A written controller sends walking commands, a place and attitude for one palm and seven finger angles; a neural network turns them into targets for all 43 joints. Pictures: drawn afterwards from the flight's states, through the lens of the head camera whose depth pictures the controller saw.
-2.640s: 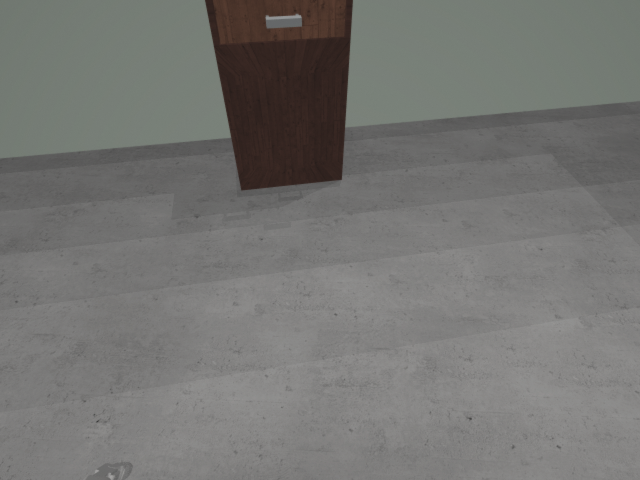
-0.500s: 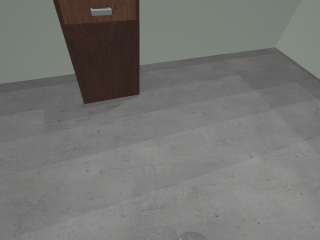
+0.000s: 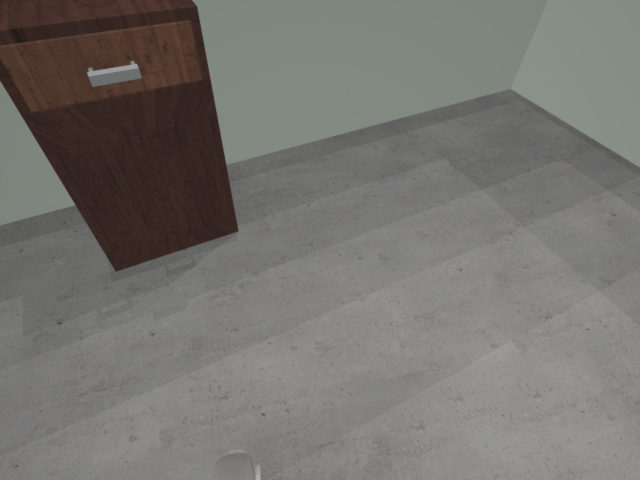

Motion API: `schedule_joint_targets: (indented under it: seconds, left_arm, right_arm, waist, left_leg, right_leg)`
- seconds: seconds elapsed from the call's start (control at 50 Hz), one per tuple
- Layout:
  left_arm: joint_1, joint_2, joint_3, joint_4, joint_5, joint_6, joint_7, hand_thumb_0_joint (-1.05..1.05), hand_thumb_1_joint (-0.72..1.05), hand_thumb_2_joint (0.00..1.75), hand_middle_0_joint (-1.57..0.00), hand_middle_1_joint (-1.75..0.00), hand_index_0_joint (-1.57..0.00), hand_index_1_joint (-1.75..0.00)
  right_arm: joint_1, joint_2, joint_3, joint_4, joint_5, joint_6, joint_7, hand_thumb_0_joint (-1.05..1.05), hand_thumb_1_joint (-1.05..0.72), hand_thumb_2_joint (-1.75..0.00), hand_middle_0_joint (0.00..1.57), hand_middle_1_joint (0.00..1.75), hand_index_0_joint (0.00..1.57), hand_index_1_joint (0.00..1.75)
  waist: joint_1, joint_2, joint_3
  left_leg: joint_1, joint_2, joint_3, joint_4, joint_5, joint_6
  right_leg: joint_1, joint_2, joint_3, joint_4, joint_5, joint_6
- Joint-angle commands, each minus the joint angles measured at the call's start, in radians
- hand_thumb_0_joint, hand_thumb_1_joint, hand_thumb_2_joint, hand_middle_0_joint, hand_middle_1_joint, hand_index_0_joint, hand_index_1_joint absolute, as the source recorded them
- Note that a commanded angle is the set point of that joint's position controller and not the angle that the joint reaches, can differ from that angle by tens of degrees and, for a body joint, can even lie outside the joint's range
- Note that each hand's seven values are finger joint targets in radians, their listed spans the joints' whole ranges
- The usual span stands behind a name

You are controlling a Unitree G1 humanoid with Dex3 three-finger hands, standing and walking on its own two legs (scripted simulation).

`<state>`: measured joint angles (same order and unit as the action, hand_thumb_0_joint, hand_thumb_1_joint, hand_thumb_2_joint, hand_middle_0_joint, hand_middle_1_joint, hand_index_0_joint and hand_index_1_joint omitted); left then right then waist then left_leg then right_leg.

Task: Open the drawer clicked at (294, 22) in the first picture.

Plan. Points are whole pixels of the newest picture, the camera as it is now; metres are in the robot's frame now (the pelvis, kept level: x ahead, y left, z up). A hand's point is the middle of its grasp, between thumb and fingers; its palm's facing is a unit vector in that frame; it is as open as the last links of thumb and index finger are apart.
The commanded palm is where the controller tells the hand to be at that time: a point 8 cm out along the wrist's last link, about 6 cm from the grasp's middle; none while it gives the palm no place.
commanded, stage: walk to a spot facing it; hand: left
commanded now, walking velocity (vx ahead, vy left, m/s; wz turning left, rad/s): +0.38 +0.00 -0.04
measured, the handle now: (113, 71) +1.04 +0.57 -0.01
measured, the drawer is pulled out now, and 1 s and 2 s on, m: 0.00 0.00 0.00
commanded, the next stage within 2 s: turn to face it in 0.64 s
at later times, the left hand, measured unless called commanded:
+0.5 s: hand (173, 407) +0.26 +0.24 -0.17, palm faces -0.04 -0.99 -0.16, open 7.4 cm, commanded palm none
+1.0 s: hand (258, 270) +0.53 +0.14 -0.16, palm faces -0.16 -0.97 -0.20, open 7.2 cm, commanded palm none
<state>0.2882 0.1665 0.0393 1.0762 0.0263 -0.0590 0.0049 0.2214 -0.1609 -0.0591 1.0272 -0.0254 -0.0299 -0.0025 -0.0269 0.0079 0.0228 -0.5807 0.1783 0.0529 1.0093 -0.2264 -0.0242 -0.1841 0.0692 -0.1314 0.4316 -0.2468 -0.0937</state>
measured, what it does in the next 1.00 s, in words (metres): walks ahead: left foot, then right foot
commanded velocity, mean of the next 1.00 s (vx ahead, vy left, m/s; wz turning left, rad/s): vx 0.23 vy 0.00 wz -0.06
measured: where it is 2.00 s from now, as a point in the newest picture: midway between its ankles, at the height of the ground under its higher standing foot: (334, 422)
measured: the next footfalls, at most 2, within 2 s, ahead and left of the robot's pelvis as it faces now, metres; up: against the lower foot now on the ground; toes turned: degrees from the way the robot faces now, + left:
left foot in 0.20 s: +0.24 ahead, +0.16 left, +0.00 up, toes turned +9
right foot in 0.72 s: +0.43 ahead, -0.13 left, +0.00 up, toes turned -21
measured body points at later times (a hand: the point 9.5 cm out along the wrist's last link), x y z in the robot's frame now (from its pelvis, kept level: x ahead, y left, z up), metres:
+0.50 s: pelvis +0.22 +0.06 +0.01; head +0.22 +0.07 +0.46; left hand +0.26 +0.29 -0.15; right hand +0.20 -0.18 -0.14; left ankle +0.20 +0.15 -0.74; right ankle +0.27 -0.10 -0.66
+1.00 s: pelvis +0.39 -0.02 +0.00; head +0.40 -0.02 +0.45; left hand +0.53 +0.19 -0.14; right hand +0.37 -0.24 -0.16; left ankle +0.47 +0.10 -0.69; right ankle +0.40 -0.11 -0.74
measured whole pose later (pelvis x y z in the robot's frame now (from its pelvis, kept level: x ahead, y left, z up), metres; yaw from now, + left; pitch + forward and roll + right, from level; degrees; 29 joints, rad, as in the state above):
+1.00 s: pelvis +0.39 -0.02 +0.00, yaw -9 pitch -2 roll -1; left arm 0.14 0.16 0.04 1.01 0.02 -0.03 0.02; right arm 0.27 -0.15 -0.05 1.04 -0.02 0.01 -0.01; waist -0.05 0.02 0.04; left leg -0.48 0.12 0.09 0.90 -0.32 -0.05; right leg -0.21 -0.03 -0.22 0.47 -0.23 -0.04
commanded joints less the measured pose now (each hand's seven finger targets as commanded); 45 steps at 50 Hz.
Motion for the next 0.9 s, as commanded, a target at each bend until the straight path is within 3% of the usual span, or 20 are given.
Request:
schedule_joint_targets:
  seconds: [0.0,0.1,0.14,0.16,0.18,0.2,0.26,0.32,0.46,0.54,0.58,0.62,0.64,0.66,0.68,0.7,0.72,0.76,0.82,0.88]
  left_arm:
    - [0.115,0.114,0.022,-0.021,-0.004,-0.030,0.000,0.00,0.90,0.90,-0.20,-0.30,-0.20,-0.30]
    - [0.159,0.135,0.027,-0.001,-0.003,-0.021,0.005,0.00,0.90,0.90,-0.20,-0.30,-0.20,-0.30]
    - [0.139,0.134,0.030,0.003,-0.005,-0.019,0.007,0.00,0.90,0.90,-0.20,-0.30,-0.20,-0.30]
    - [0.136,0.109,0.028,-0.006,-0.011,-0.017,0.003,0.00,0.90,0.90,-0.20,-0.30,-0.20,-0.30]
    - [0.174,0.051,0.021,-0.025,-0.020,-0.016,-0.006,0.00,0.90,0.90,-0.20,-0.30,-0.20,-0.30]
    - [0.126,0.075,0.024,-0.051,-0.008,-0.021,-0.004,0.00,0.90,0.90,-0.20,-0.30,-0.20,-0.30]
    - [0.030,0.051,0.029,-0.049,0.002,0.001,-0.018,0.00,0.90,0.90,-0.20,-0.30,-0.20,-0.30]
    - [0.101,0.002,0.032,-0.028,0.009,0.039,-0.021,0.00,0.90,0.90,-0.20,-0.30,-0.20,-0.30]
    - [-0.040,0.015,0.041,-0.096,0.008,0.060,-0.037,0.00,0.90,0.90,-0.20,-0.30,-0.20,-0.30]
    - [-0.178,0.021,0.038,-0.144,0.005,0.053,-0.041,0.00,0.90,0.90,-0.20,-0.30,-0.20,-0.30]
    - [-0.198,0.023,0.039,-0.158,0.005,0.048,-0.042,0.00,0.90,0.90,-0.20,-0.30,-0.20,-0.30]
    - [-0.146,0.042,0.042,-0.149,0.006,0.040,-0.041,0.00,0.90,0.90,-0.20,-0.30,-0.20,-0.30]
    - [-0.070,0.059,0.045,-0.128,0.007,0.033,-0.038,0.00,0.90,0.90,-0.20,-0.30,-0.20,-0.30]
    - [0.078,0.096,0.057,-0.083,0.012,0.022,-0.034,0.00,0.90,0.90,-0.20,-0.30,-0.20,-0.30]
    - [0.204,0.212,0.084,-0.052,0.015,0.007,-0.022,0.00,0.90,0.90,-0.20,-0.30,-0.20,-0.30]
    - [0.275,0.306,0.098,-0.037,-0.007,0.005,-0.012,0.00,0.90,0.90,-0.20,-0.30,-0.20,-0.30]
    - [0.228,0.307,0.097,-0.048,-0.020,0.009,-0.001,0.00,0.90,0.90,-0.20,-0.30,-0.20,-0.30]
    - [0.043,0.196,0.060,-0.086,-0.015,0.007,0.014,0.00,0.90,0.90,-0.20,-0.30,-0.20,-0.30]
    - [-0.083,0.119,0.025,-0.104,-0.005,-0.001,0.020,0.00,0.90,0.90,-0.20,-0.30,-0.20,-0.30]
    - [-0.108,0.103,0.018,-0.105,-0.007,0.006,0.020,0.00,0.90,0.90,-0.20,-0.30,-0.20,-0.30]
  right_arm:
    - [-0.032,-0.020,0.006,-0.051,0.000,-0.011,0.027,0.00,-0.90,-0.90,0.20,0.30,0.20,0.30]
    - [-0.119,-0.044,0.005,-0.083,0.004,-0.029,0.031,0.00,-0.90,-0.90,0.20,0.30,0.20,0.30]
    - [0.019,-0.081,-0.005,-0.042,-0.001,-0.040,0.018,0.00,-0.90,-0.90,0.20,0.30,0.20,0.30]
    - [0.171,-0.138,-0.020,0.004,-0.008,-0.048,0.006,0.00,-0.90,-0.90,0.20,0.30,0.20,0.30]
    - [0.306,-0.263,-0.047,0.032,-0.021,-0.051,-0.004,0.00,-0.90,-0.90,0.20,0.30,0.20,0.30]
    - [0.332,-0.269,-0.044,0.041,-0.007,-0.037,-0.004,0.00,-0.90,-0.90,0.20,0.30,0.20,0.30]
    - [0.141,-0.131,-0.011,-0.001,-0.003,-0.046,-0.014,0.00,-0.90,-0.90,0.20,0.30,0.20,0.30]
    - [0.099,-0.080,-0.007,-0.002,0.000,-0.061,-0.019,0.00,-0.90,-0.90,0.20,0.30,0.20,0.30]
    - [0.159,-0.103,-0.015,0.020,0.004,-0.066,-0.018,0.00,-0.90,-0.90,0.20,0.30,0.20,0.30]
    - [0.226,-0.117,-0.017,0.046,-0.004,-0.055,-0.016,0.00,-0.90,-0.90,0.20,0.30,0.20,0.30]
    - [0.231,-0.124,-0.017,0.051,-0.009,-0.049,-0.018,0.00,-0.90,-0.90,0.20,0.30,0.20,0.30]
    - [0.221,-0.144,-0.022,0.047,-0.008,-0.043,-0.018,0.00,-0.90,-0.90,0.20,0.30,0.20,0.30]
    - [0.218,-0.152,-0.022,0.042,-0.005,-0.040,-0.016,0.00,-0.90,-0.90,0.20,0.30,0.20,0.30]
    - [0.191,-0.154,-0.020,0.035,0.001,-0.040,-0.013,0.00,-0.90,-0.90,0.20,0.30,0.20,0.30]
    - [0.211,-0.111,-0.012,0.015,0.016,-0.040,-0.001,0.00,-0.90,-0.90,0.20,0.30,0.20,0.30]
    - [0.199,-0.061,0.000,-0.027,0.024,-0.044,-0.005,0.00,-0.90,-0.90,0.20,0.30,0.20,0.30]
    - [0.134,-0.085,-0.005,-0.035,0.026,-0.040,-0.013,0.00,-0.90,-0.90,0.20,0.30,0.20,0.30]
    - [0.115,-0.062,-0.001,-0.011,0.012,-0.020,-0.014,0.00,-0.90,-0.90,0.20,0.30,0.20,0.30]
    - [0.224,-0.016,0.013,0.045,0.004,0.024,-0.014,0.00,-0.90,-0.90,0.20,0.30,0.20,0.30]
    - [0.238,0.011,0.018,0.046,0.009,0.040,-0.009,0.00,-0.90,-0.90,0.20,0.30,0.20,0.30]
  waist:
    - [0.046,-0.082,0.087]
    - [0.062,-0.082,0.083]
    - [-0.010,-0.029,0.022]
    - [-0.072,0.056,-0.056]
    - [-0.094,0.292,-0.167]
    - [-0.101,0.275,-0.158]
    - [-0.026,0.065,0.056]
    - [0.038,0.081,0.056]
    - [0.029,0.093,0.099]
    - [-0.019,0.093,0.124]
    - [-0.017,0.103,0.119]
    - [0.013,0.106,0.075]
    - [0.051,0.090,0.028]
    - [0.128,0.059,-0.052]
    - [0.174,-0.136,-0.183]
    - [0.161,-0.279,-0.264]
    - [0.162,-0.156,-0.246]
    - [0.080,-0.093,-0.087]
    - [-0.017,-0.095,-0.027]
    - [-0.029,-0.127,-0.019]
  left_leg:
    - [0.018,-0.015,0.036,-0.187,0.061,-0.011]
    - [0.124,-0.066,0.080,-0.362,0.014,0.019]
    - [0.360,-0.103,0.100,-0.484,0.032,0.034]
    - [0.610,-0.034,0.008,-0.543,0.033,0.070]
    - [0.822,0.244,-0.347,-0.631,0.034,0.174]
    - [0.759,0.327,-0.464,-0.751,-0.099,0.219]
    - [0.464,0.256,-0.295,-0.835,-0.220,0.174]
    - [0.354,0.173,-0.058,-0.850,-0.081,0.138]
    - [0.468,0.161,0.102,-0.872,0.074,0.149]
    - [0.537,0.177,0.140,-0.820,0.188,0.142]
    - [0.570,0.187,0.168,-0.769,0.276,0.131]
    - [0.595,0.180,0.208,-0.646,0.473,0.117]
    - [0.569,0.162,0.228,-0.517,0.595,0.100]
    - [0.488,0.124,0.266,-0.314,0.599,0.064]
    - [0.239,0.047,0.281,-0.002,0.288,0.018]
    - [-0.011,-0.105,0.184,0.304,-0.363,-0.023]
    - [-0.040,-0.063,0.045,0.382,-0.350,-0.008]
    - [-0.007,0.000,-0.021,0.343,-0.203,-0.003]
    - [0.143,-0.009,-0.017,0.146,-0.140,-0.017]
    - [0.206,-0.038,0.018,-0.010,-0.078,-0.023]
  right_leg:
    - [-0.046,-0.286,0.215,-0.244,0.097,-0.087]
    - [0.065,-0.313,0.217,-0.169,0.240,-0.069]
    - [0.026,-0.269,0.166,0.026,0.371,-0.038]
    - [-0.103,-0.208,0.113,0.253,0.341,0.002]
    - [-0.335,-0.080,0.006,0.586,-0.078,0.054]
    - [-0.408,-0.064,0.078,0.772,-0.331,0.046]
    - [-0.481,-0.184,0.143,0.859,-0.121,0.055]
    - [-0.405,-0.204,0.126,0.779,-0.018,0.077]
    - [-0.490,-0.230,0.074,0.513,0.116,0.110]
    - [-0.445,-0.196,0.019,0.322,0.080,0.095]
    - [-0.406,-0.174,0.008,0.265,0.059,0.075]
    - [-0.293,-0.121,-0.037,0.215,0.008,0.050]
    - [-0.162,-0.085,-0.065,0.170,0.016,0.034]
    - [0.053,-0.068,-0.067,0.111,0.085,0.021]
    - [0.340,-0.270,0.187,0.069,0.150,-0.046]
    - [0.482,-0.515,0.597,-0.035,0.428,-0.173]
    - [0.398,-0.528,0.567,-0.075,0.454,-0.204]
    - [0.122,-0.464,0.380,-0.112,0.361,-0.135]
    - [-0.119,-0.386,0.137,-0.156,0.372,-0.059]
    - [-0.167,-0.355,0.038,-0.181,0.285,-0.035]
